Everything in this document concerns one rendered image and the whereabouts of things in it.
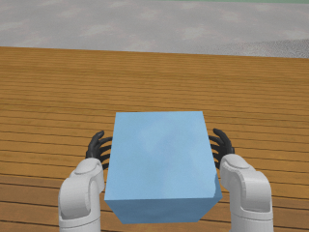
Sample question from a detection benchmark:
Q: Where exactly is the robot left forearm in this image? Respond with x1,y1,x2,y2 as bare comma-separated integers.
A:
58,158,105,232

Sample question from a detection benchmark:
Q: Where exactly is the carton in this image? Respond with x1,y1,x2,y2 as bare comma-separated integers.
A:
104,111,223,224

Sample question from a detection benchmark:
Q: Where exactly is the robot right forearm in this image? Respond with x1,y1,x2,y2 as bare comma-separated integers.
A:
219,154,274,232

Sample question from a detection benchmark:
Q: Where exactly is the left robot hand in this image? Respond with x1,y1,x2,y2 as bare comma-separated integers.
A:
85,130,113,170

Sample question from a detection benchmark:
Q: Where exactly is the right robot hand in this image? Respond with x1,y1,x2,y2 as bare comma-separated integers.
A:
208,128,235,170

